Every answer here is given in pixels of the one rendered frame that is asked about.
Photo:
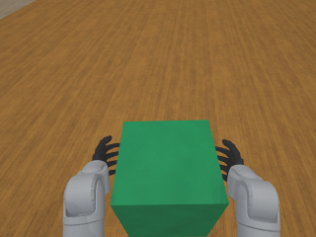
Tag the right robot forearm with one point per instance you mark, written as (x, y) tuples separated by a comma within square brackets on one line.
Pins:
[(257, 203)]

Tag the left robot hand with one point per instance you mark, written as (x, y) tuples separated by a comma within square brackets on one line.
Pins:
[(102, 149)]

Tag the left robot forearm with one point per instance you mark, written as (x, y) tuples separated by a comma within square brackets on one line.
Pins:
[(84, 201)]

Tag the right robot hand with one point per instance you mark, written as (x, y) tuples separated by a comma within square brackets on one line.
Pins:
[(233, 154)]

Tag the carton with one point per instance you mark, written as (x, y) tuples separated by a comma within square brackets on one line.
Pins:
[(168, 181)]

